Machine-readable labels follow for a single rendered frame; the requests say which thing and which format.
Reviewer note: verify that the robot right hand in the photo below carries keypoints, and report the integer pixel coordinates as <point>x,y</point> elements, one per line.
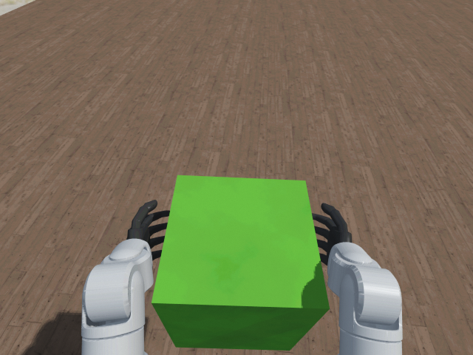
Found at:
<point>338,232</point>

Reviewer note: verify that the robot left hand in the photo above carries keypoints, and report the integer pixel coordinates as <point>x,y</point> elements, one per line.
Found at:
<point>140,226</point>

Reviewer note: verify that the left robot forearm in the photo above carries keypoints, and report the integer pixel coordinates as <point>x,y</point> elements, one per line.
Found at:
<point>113,301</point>

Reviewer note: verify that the carton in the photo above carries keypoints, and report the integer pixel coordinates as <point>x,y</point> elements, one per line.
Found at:
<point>240,265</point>

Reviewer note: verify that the right robot forearm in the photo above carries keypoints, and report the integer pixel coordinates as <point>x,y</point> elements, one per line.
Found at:
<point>370,303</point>

